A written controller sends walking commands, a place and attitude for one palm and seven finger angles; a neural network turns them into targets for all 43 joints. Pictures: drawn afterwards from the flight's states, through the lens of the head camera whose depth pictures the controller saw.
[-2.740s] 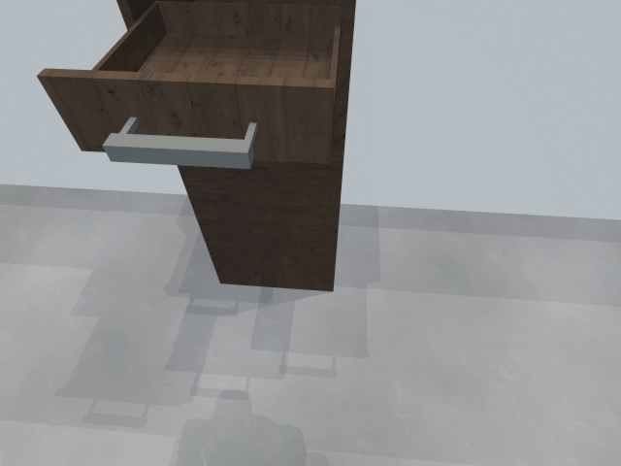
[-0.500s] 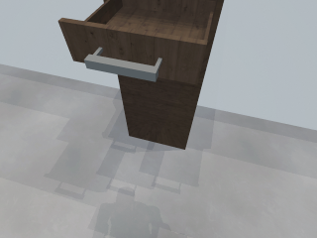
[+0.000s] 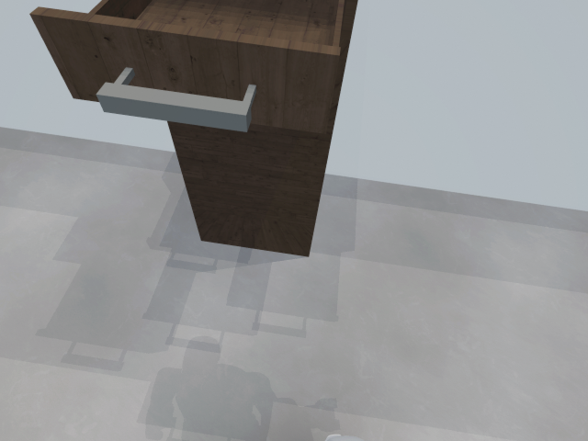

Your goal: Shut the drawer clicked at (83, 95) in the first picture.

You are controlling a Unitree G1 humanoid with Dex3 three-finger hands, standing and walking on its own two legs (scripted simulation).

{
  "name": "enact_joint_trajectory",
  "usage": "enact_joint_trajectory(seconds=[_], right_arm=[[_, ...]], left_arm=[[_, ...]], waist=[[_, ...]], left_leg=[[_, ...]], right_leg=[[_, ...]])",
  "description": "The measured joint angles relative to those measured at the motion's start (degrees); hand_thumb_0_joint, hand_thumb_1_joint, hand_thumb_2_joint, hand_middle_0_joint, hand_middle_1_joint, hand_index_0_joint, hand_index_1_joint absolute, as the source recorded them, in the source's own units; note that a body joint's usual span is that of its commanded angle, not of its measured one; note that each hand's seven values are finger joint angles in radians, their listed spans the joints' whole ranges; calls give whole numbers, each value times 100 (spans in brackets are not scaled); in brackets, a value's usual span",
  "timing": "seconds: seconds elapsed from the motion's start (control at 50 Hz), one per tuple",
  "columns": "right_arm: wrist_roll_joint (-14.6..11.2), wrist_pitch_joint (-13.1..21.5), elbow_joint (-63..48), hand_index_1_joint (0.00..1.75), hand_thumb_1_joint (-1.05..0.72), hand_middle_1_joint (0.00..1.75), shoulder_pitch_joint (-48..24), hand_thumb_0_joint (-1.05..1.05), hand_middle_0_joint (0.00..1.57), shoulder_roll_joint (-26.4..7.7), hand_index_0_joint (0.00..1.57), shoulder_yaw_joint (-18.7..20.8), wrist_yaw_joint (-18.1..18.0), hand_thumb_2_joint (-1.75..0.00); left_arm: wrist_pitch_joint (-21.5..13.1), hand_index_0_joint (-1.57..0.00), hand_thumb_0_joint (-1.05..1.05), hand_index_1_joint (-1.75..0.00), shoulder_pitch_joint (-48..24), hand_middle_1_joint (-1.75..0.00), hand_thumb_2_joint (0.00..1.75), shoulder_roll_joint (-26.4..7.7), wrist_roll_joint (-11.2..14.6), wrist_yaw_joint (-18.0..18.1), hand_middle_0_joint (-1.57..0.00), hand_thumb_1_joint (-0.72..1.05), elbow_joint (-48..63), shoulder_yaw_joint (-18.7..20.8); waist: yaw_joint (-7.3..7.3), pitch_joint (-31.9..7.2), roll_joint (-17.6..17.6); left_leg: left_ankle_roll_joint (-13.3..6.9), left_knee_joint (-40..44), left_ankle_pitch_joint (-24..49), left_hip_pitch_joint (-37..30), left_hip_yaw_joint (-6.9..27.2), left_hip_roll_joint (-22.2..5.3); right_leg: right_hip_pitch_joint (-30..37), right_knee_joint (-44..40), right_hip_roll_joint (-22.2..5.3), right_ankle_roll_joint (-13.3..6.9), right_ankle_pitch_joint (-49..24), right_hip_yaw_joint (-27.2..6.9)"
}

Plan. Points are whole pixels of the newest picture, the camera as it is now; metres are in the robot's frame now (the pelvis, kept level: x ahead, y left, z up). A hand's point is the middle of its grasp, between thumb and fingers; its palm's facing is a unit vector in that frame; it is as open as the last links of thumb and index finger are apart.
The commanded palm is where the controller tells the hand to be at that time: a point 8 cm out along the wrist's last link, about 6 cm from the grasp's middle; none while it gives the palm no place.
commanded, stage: take the last steps up to it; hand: left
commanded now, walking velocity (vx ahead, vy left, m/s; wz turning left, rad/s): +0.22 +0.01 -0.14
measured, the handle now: (182, 95) +0.49 +0.19 +0.17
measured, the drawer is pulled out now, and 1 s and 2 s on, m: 0.30 0.30 0.30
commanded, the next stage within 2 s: come to a stop and stand still in 0.46 s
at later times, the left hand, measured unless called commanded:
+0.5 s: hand out of the picture +0.06 +0.15 -0.18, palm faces -0.02 -0.99 -0.17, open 7.4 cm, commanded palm none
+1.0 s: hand (213, 379) +0.22 +0.14 -0.17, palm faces -0.03 -0.97 -0.24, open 7.3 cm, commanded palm none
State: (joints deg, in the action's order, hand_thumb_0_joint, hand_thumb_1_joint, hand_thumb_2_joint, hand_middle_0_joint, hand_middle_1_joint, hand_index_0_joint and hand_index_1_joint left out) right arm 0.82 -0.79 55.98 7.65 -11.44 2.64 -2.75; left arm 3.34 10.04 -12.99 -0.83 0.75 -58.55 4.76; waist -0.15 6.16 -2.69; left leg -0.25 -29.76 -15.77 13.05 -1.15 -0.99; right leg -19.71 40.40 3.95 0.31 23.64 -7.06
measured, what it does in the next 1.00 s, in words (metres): walks ahead: right foot, then left foot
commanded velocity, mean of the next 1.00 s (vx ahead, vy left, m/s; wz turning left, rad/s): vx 0.02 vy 0.03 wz -0.01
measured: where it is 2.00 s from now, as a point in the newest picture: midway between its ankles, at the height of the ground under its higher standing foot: outside the picture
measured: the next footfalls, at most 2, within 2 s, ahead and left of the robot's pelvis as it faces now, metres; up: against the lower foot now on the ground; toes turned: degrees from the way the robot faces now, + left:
right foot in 0.24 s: +0.02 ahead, -0.14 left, +0.00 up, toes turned -3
left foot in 0.52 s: +0.20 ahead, +0.05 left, +0.00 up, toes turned -1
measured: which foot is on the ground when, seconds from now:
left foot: down 0.00-0.22, up 0.24-0.50, down 0.52-1.00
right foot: up 0.00-0.22, down 0.24-0.52, up 0.54-0.74, down 0.76-1.00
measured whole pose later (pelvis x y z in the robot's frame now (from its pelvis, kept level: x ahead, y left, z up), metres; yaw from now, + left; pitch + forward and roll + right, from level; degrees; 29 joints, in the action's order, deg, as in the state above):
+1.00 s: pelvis +0.14 -0.05 +0.00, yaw -2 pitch +0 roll +0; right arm 0.2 -2.5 60.9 11.5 -10.3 3.1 -1.6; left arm 0.7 7.6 -9.9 -1.2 2.2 -59.9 2.7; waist 1.8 6.2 0.9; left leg 1.3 -34.8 -18.9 15.6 -2.1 -1.7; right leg -13.7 32.0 -0.6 -0.8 17.9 1.6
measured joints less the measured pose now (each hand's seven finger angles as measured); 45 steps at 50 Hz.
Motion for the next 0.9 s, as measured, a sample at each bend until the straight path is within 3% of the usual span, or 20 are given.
enact_joint_trajectory(seconds=[0.06, 0.1, 0.18, 0.22, 0.24, 0.3, 0.36, 0.42, 0.5, 0.54, 0.58, 0.62, 0.7, 0.76, 0.9], right_arm=[[83, -40, 9, 30, -91, 30, 120, 0, 20, 103, 20, -73, 28, -90], [114, -42, 34, 30, -91, 30, 204, 0, 20, 138, 20, -96, 49, -90], [132, 1, 120, 30, -91, 30, 382, 0, 21, 154, 20, -99, 109, -90], [86, 12, 168, 30, -91, 30, 534, 0, 21, 150, 20, -87, 137, -90], [40, 6, 194, 30, -91, 30, 615, 0, 21, 158, 20, -79, 153, -90], [10, -81, 363, 30, -91, 30, 643, 0, 21, 4, 20, -9, 192, -90], [-3, -84, 460, 30, -91, 30, 632, 0, 20, -22, 20, 22, 214, -90], [-27, -49, 454, 30, -91, 30, 537, 0, 20, 33, 20, 16, 265, -90], [-22, 100, 396, 30, -91, 30, 443, 0, 20, 106, 20, -43, 285, -90], [31, 231, 371, 30, -91, 30, 461, 0, 20, 145, 20, -56, 243, -90], [64, 246, 348, 30, -91, 30, 495, 0, 20, 240, 20, -87, 198, -90], [68, 232, 344, 30, -91, 30, 585, 0, 20, 312, 20, -129, 152, -90], [63, 127, 525, 30, -92, 30, 635, 0, 20, 363, 20, -214, 58, -90], [-10, 20, 649, 30, -92, 30, 641, 1, 20, 411, 20, -204, 71, -90], [-51, -102, 592, 30, -92, 30, 497, 0, 20, 278, 20, -29, 129, -90]], left_arm=[[35, -20, 1, -30, -84, -30, 90, -53, -38, -59, -20, 91, 46, 42], [12, -20, 1, -30, -127, -30, 90, -45, -51, -98, -20, 91, 77, 35], [-117, -20, 1, -30, -109, -30, 90, 20, -66, -168, -20, 91, 92, -44], [-226, -20, 1, -30, -34, -30, 90, 35, -66, -196, -20, 91, 90, -79], [-316, -20, 1, -30, 34, -30, 90, 16, -81, -188, -20, 91, 92, -83], [-447, -20, 1, -30, 95, -30, 90, 226, -84, -105, -20, 91, -62, -135], [-508, -20, 1, -30, 301, -30, 90, 342, -82, -31, -20, 91, -155, -156], [-529, -20, 1, -30, 497, -30, 90, 373, -77, -2, -20, 91, -295, -167], [-486, -20, 1, -30, 730, -30, 90, 378, -40, -20, -20, 91, -496, -174], [-411, -20, 1, -30, 798, -30, 90, 358, -7, -31, -20, 91, -570, -172], [-314, -20, 1, -30, 760, -30, 90, 309, -17, -20, -20, 91, -607, -161], [-262, -20, 1, -30, 635, -30, 90, 288, -32, -13, -20, 91, -602, -165], [-277, -20, 1, -30, 251, -30, 90, 346, -9, -8, -20, 91, -398, -230], [-349, -20, 1, -30, 162, -30, 90, 269, -30, 29, -20, 92, -244, -245], [-245, -20, 1, -30, -20, -30, 90, 280, -44, 71, -20, 92, -256, -257]], waist=[[-42, -17, -18], [-48, -19, 46], [-3, -33, 236], [27, -91, 271], [26, -155, 195], [91, -54, 458], [87, -21, 405], [57, 17, 251], [50, 33, 140], [45, -3, 89], [20, -26, -29], [41, -79, -44], [17, -53, 100], [-19, -108, 21], [183, -144, 291]], left_leg=[[33, 144, -98, -110, -57, -94], [67, 286, -42, -163, -61, -162], [163, 366, -60, -222, -122, -310], [238, 127, -237, -153, -168, -340], [216, -222, -465, -12, -227, -289], [159, -1674, -1359, 480, -3, -272], [167, -2200, -1342, 837, -108, -177], [150, -1674, -1004, 945, -235, -151], [78, -347, -25, 667, -303, -91], [-125, -274, 537, 612, -319, -67], [-188, -396, 223, 513, -411, -21], [-182, -187, 126, 348, -401, 21], [-119, 332, 360, 94, -276, 69], [-51, 250, 257, 112, -298, 145], [100, 16, -3, 123, -207, -19]], right_leg=[[-296, 1046, -97, 48, 240, 282], [-299, 1168, -201, 51, 220, 454], [115, 246, -358, 4, 197, 801], [543, -730, -389, -56, -303, 879], [679, -1103, -445, -163, -563, 736], [828, -1030, -320, -178, -425, 792], [1133, -1350, -363, -144, -443, 752], [1393, -1635, -401, -126, -501, 689], [1585, -1498, -383, -40, -246, 683], [1312, -613, -401, -75, 194, 737], [805, 742, -415, -168, 662, 736], [400, 1369, -452, -175, 623, 837], [208, 410, -574, -59, 254, 927], [401, -911, -661, -52, -812, 719], [440, -829, -504, -66, -610, 762]])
